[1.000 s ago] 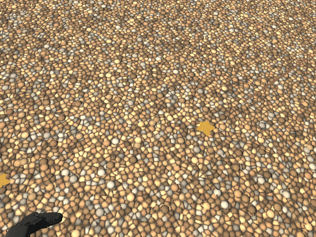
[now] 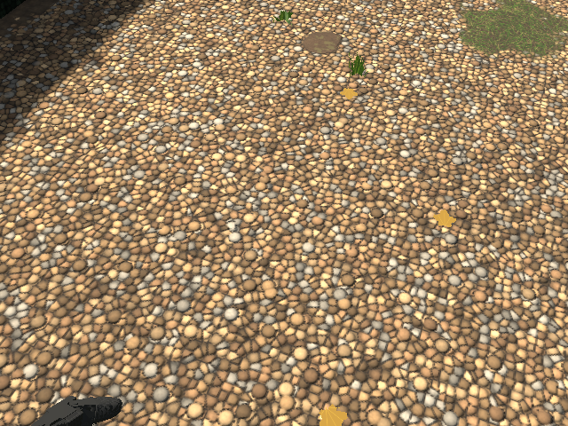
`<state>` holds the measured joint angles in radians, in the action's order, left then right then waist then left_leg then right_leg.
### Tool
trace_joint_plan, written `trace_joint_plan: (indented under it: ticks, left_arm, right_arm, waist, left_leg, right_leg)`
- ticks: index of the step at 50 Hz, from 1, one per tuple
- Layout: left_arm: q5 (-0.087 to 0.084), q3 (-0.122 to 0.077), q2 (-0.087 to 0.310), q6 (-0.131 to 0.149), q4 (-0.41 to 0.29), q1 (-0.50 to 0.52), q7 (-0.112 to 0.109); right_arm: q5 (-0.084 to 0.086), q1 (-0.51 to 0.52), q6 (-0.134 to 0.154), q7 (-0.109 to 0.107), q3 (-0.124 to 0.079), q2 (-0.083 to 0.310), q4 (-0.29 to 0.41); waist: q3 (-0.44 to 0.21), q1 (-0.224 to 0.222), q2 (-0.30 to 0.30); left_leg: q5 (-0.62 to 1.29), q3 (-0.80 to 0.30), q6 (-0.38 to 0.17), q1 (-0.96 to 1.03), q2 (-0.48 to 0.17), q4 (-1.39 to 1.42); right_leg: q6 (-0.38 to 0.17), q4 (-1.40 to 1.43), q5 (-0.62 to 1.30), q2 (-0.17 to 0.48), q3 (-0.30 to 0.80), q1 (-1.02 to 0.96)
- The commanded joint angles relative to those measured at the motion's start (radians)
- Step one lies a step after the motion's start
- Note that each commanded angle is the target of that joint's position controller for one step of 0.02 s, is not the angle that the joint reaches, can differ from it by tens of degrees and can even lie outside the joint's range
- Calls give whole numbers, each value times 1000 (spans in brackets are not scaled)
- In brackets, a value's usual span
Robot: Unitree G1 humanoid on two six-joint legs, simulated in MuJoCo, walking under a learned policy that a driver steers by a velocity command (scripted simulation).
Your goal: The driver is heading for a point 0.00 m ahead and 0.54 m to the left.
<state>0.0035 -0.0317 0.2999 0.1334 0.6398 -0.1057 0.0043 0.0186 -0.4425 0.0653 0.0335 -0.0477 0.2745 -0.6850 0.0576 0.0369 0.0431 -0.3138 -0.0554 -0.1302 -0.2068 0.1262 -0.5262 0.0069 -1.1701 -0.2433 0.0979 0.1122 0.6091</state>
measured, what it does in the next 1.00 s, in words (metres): walks ahead, turning left: right foot, then left foot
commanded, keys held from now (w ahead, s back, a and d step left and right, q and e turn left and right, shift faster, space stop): w+q+shift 0.42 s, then q+shift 0.38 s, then w+q+shift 0.20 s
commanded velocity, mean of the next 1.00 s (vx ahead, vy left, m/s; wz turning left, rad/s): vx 0.70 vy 0.00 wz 1.00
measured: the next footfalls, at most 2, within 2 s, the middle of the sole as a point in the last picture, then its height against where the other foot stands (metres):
right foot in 0.24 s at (312, 410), level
left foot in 0.68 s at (161, 327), level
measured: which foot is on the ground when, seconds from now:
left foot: down 0.00-0.24, up 0.26-0.66, down 0.68-1.00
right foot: up 0.00-0.22, down 0.24-0.68, up 0.70-1.00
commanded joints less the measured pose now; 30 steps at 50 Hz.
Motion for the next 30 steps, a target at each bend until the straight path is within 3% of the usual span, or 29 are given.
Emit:
trace_joint_plan:
  ticks: [1, 3, 5, 7, 9, 10, 11, 12, 13, 14, 15, 16, 17, 18, 19, 20, 21, 22, 23, 25, 27, 29, 30]
  left_arm:
    - [24, -29, 93, -7, -82, 81, 6]
    - [23, -14, 37, -1, -118, 188, 17]
    - [5, -14, 24, 9, -156, 270, 26]
    - [-20, -35, 69, 15, -173, 288, 26]
    - [-35, -53, 107, 18, -181, 286, 23]
    - [-38, -68, 132, 19, -177, 237, 18]
    - [-45, -92, 173, 18, -156, 109, 7]
    - [-56, -105, 194, 4, -124, -116, -11]
    - [-46, -104, 222, -15, -80, -388, -27]
    - [8, -102, 274, -8, -44, -362, 4]
    - [7, -86, 150, -8, -80, -305, 11]
    - [-3, -74, 88, -19, -78, -245, 1]
    - [8, -74, 97, -29, -54, -222, -2]
    - [19, -76, 99, -32, -27, -206, -3]
    - [28, -69, 81, -25, -8, -184, -6]
    - [17, -59, 46, -20, 11, -167, -2]
    - [1, -54, 19, -17, 35, -183, 6]
    - [-11, -51, 23, -17, 49, -150, 6]
    - [-14, -55, 40, -16, 52, -112, 4]
    - [-3, -66, 93, -16, 44, -35, -4]
    - [-6, -79, 144, -20, 44, -23, -17]
    - [-22, -91, 202, -22, 60, -67, -28]
    - [-36, -98, 230, -26, 61, -76, -30]
  right_arm:
    - [11, 83, 27, -36, -33, 130, 72]
    - [9, 51, 15, -51, -33, 129, 38]
    - [18, 1, 14, -53, -46, 158, 6]
    - [27, -11, 18, -58, -50, 160, -23]
    - [29, -11, 9, -69, -56, 154, -45]
    - [24, -5, 2, -73, -62, 161, -49]
    - [6, 12, -7, -69, -70, 180, -46]
    - [-22, 82, -14, -58, -66, 193, -24]
    - [-57, 111, -9, -47, -31, 93, 14]
    - [31, -143, -1, -37, 9, -39, 48]
    - [65, -75, -7, -48, 3, 76, 13]
    - [47, 80, -10, -45, -14, 151, 33]
    - [22, 162, -11, -43, -16, 152, 46]
    - [4, 220, -9, -37, -18, 136, 68]
    - [17, 210, -18, -29, -19, 113, 75]
    - [32, 209, -31, -29, -18, 94, 77]
    - [36, 226, -41, -28, -11, 63, 84]
    - [36, 244, -52, -27, -5, 41, 108]
    - [28, 264, -56, -26, -3, 41, 124]
    - [11, 283, -47, -14, 1, 45, 140]
    - [-8, 316, -35, 6, -8, 69, 132]
    - [-9, 320, -35, 27, -23, 93, 123]
    - [-5, 290, -40, 32, -36, 120, 116]
  waist:
    - [64, -44, -62]
    - [71, -3, -87]
    - [59, 41, -101]
    - [46, 41, -138]
    - [42, 25, -159]
    - [6, -6, -176]
    - [-92, -75, -200]
    - [-232, -214, -231]
    - [-435, -291, -137]
    - [-623, -91, 499]
    - [-495, -141, 404]
    - [-312, -177, 241]
    - [-206, -160, 39]
    - [-124, -134, -29]
    - [-86, -94, -10]
    - [-59, -76, 8]
    - [-29, -79, 16]
    - [19, -50, 27]
    - [66, -32, 13]
    - [103, -3, 12]
    - [73, -17, -26]
    - [14, -21, -18]
    - [-21, 2, 8]
  left_leg:
    - [210, -278, -164, -103, -165, 327]
    - [261, -229, -122, -156, -119, 308]
    - [205, -267, -95, -179, -136, 338]
    - [195, -321, -74, -94, -166, 318]
    - [307, -357, -55, 45, -196, 258]
    - [492, -365, -41, 106, -198, 189]
    - [704, -362, -22, 142, -186, 49]
    - [800, -335, 9, 73, -164, -188]
    - [479, -304, 29, -158, -123, -553]
    - [-257, -237, 68, -476, 0, -920]
    - [-149, -181, 65, -569, -108, -973]
    - [-68, -119, 68, -594, -141, -951]
    - [-39, -95, 68, -555, -174, -918]
    - [-20, -86, 61, -521, -212, -864]
    - [-8, -98, 56, -476, -251, -837]
    - [-20, -88, 50, -474, -270, -817]
    - [-31, -75, 40, -490, -290, -806]
    - [-31, -67, 49, -525, -304, -781]
    - [-9, -61, 65, -542, -312, -747]
    - [109, -5, 98, -487, -291, -586]
    - [339, 76, 104, -348, -235, -359]
    - [436, 149, 87, -209, -152, -219]
    - [419, 171, 69, -148, -114, -192]
  right_leg:
    - [45, 238, 156, -33, -66, 40]
    - [62, 436, 318, -89, -110, -39]
    - [56, 582, 414, -128, -113, -150]
    - [46, 669, 460, -127, -60, -202]
    - [34, 718, 402, -120, -35, -202]
    - [22, 716, 337, -132, -41, -255]
    - [5, 676, 273, -145, -69, -395]
    - [-16, 611, 222, -96, -69, -648]
    - [-40, 463, 1, 78, 111, -1044]
    - [-209, 781, -446, 341, 770, -1282]
    - [-180, 879, -682, 304, 810, -1189]
    - [-148, 885, -539, 259, 590, -1020]
    - [-136, 889, -309, 227, 449, -859]
    - [-138, 900, -149, 201, 340, -725]
    - [-142, 917, -65, 188, 260, -632]
    - [-142, 940, -33, 172, 190, -595]
    - [-129, 942, 42, 155, 104, -566]
    - [-143, 967, 117, 174, 69, -520]
    - [-154, 983, 278, 186, 13, -470]
    - [-146, 1005, 505, 153, -141, -384]
    - [-107, 991, 554, 85, -270, -371]
    - [-71, 915, 730, 61, -325, -448]
    - [-59, 847, 861, 70, -331, -494]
